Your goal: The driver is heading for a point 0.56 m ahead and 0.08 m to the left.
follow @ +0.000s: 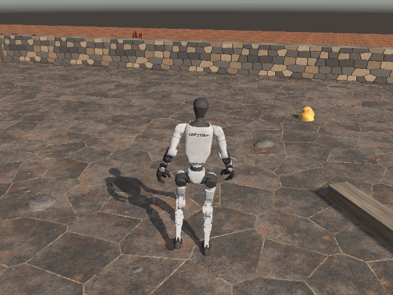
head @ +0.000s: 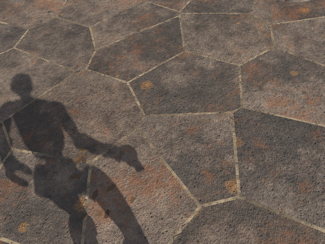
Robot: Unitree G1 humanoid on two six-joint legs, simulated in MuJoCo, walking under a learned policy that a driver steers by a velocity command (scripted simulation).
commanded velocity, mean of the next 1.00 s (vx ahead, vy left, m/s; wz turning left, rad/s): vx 0.36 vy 0.00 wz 0.14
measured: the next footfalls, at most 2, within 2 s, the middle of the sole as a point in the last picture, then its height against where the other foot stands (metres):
left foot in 0.38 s outside the picture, level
right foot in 0.82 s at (207, 206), level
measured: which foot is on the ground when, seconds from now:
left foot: up 0.00-0.36, down 0.38-0.82, up 0.84-1.00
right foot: down 0.00-0.40, up 0.42-0.80, down 0.82-1.00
